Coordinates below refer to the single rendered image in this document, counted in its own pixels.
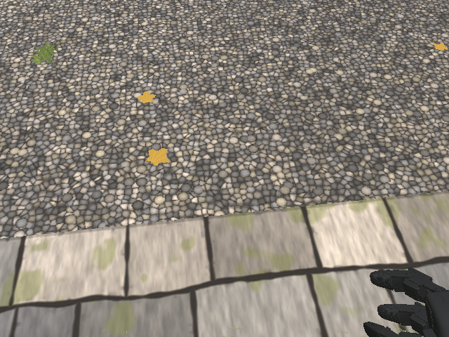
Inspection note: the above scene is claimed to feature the right robot hand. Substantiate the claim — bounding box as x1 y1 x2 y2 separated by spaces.
363 267 449 337

